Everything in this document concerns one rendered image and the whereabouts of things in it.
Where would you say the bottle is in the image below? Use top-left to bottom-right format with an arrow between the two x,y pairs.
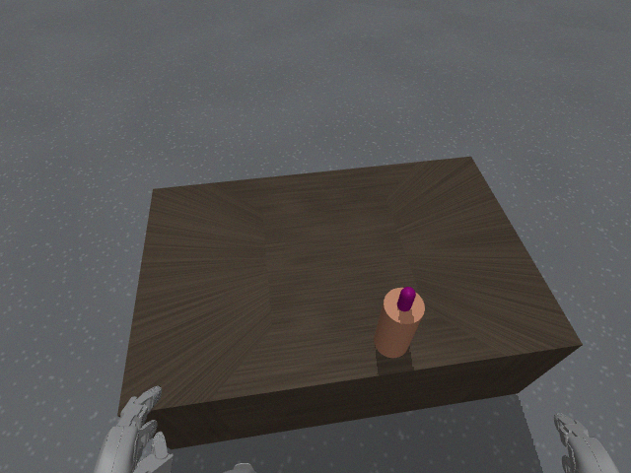
374,287 -> 425,358

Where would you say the right robot hand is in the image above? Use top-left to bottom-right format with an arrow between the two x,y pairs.
554,413 -> 620,473

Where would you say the left robot hand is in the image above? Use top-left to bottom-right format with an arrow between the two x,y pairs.
93,386 -> 173,473

